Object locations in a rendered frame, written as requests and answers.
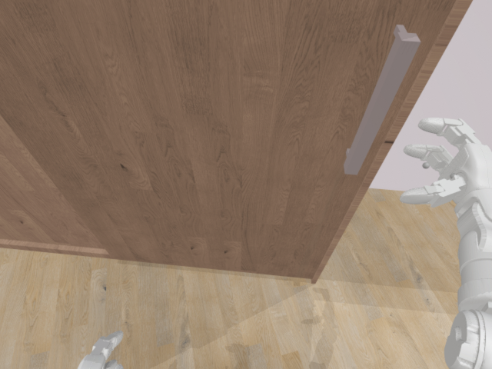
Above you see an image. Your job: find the wardrobe door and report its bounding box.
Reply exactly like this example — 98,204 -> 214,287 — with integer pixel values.
0,0 -> 456,279
0,115 -> 104,249

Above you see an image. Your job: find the robot left hand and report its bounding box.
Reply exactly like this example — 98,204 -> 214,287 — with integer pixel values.
78,331 -> 124,369

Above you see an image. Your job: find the handle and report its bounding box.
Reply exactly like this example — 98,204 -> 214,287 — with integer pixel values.
344,25 -> 421,175

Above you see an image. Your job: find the robot right hand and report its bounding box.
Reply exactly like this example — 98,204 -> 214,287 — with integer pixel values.
400,118 -> 492,208

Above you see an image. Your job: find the robot right upper arm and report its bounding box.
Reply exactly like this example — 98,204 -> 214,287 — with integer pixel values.
444,309 -> 492,369

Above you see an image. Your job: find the robot right forearm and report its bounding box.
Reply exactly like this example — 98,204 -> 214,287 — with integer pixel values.
454,188 -> 492,314

